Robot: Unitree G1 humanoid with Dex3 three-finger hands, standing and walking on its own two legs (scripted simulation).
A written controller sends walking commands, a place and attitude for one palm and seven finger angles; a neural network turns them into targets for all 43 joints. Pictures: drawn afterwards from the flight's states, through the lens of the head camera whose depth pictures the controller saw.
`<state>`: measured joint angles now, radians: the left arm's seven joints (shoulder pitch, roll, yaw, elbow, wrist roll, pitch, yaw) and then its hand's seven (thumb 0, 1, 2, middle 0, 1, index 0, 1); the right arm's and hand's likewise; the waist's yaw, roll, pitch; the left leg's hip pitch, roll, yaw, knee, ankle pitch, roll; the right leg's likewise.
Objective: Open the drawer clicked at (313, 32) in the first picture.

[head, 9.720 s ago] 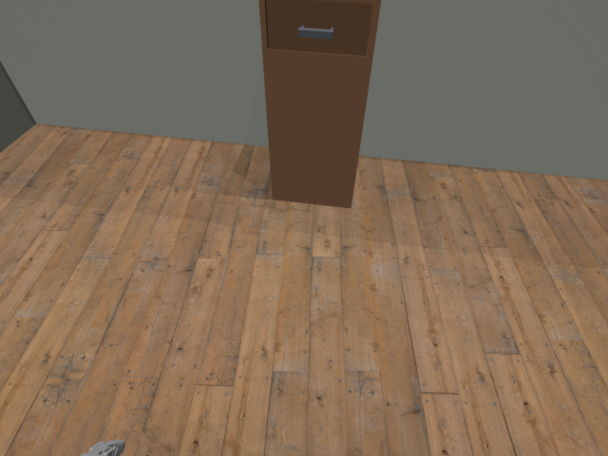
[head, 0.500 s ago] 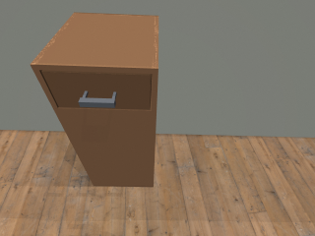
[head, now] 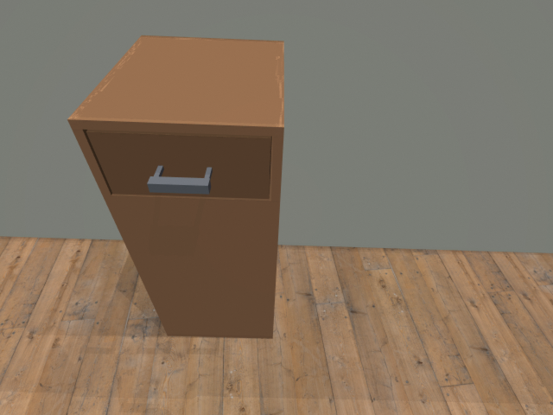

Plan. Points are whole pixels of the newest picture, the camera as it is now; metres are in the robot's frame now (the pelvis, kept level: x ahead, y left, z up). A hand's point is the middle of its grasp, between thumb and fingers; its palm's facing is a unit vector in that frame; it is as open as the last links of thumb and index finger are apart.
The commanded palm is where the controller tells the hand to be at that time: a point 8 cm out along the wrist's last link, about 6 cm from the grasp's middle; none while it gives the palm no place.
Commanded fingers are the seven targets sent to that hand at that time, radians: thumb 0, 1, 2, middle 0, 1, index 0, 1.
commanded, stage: look again from close up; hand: left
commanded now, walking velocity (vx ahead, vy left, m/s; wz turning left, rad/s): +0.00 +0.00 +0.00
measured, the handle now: (182, 178) +0.53 +0.23 +0.04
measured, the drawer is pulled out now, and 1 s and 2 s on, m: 0.00 0.00 0.00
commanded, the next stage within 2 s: raise the hand with hooked fingers in 0.02 s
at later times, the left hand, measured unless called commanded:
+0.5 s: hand (175, 376) +0.19 +0.16 -0.04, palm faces -0.08 -0.34 -0.94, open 8.3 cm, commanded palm +0.15 +0.21 +0.00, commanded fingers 0.00 0.43 0.70 -0.23 -0.60 -0.23 -0.60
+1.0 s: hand (146, 307) +0.26 +0.21 +0.03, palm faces -0.01 -0.12 -0.99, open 11.3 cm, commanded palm +0.23 +0.21 +0.10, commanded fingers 0.00 -0.15 0.45 -0.28 -0.98 -0.28 -0.98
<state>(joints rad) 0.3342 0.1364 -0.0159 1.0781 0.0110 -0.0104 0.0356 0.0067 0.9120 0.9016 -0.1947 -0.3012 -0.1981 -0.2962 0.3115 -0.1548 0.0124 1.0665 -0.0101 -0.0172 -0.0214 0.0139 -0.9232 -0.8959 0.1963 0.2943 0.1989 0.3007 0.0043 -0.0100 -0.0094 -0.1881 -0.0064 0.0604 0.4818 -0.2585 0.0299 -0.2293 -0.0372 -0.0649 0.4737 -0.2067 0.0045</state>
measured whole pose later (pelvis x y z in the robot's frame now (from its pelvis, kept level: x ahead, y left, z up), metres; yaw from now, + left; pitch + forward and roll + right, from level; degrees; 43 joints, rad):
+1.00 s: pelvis +0.05 -0.02 -0.01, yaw -1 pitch +4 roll +1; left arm 0.39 0.41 -0.06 -0.18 0.97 0.04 0.23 0.00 0.07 0.55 -0.27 -0.84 -0.28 -0.83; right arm 0.14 -0.21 0.03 0.56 -0.03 0.10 0.04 0.01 -0.90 -0.90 0.20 0.30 0.20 0.30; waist 0.08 0.06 -0.06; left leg -0.29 0.01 0.07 0.58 -0.37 0.00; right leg -0.37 0.03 0.04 0.63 -0.34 -0.03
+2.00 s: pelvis +0.01 +0.00 +0.01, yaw +2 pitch -1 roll +0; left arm -0.13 0.57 0.00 -0.06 0.83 -0.04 -0.06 0.00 -0.49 0.30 -0.32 -1.20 -0.32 -1.20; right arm 0.17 -0.27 -0.01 0.63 0.03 0.11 0.01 0.01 -0.91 -0.90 0.20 0.29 0.20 0.30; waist 0.09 0.09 0.02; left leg -0.16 -0.03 0.02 0.39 -0.21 0.03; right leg -0.20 -0.01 -0.01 0.41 -0.19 -0.01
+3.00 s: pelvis +0.04 +0.00 +0.00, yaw +3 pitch +5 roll +0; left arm -0.39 0.49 -0.12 0.26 0.91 0.02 -0.01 0.00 -0.49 0.30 -0.31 -1.20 -0.32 -1.20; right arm 0.18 -0.26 -0.02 0.63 0.04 0.14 -0.01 0.01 -0.91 -0.90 0.20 0.29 0.20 0.30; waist 0.06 0.08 -0.03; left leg -0.26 -0.03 0.01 0.46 -0.28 0.03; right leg -0.31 -0.01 -0.01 0.48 -0.26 -0.01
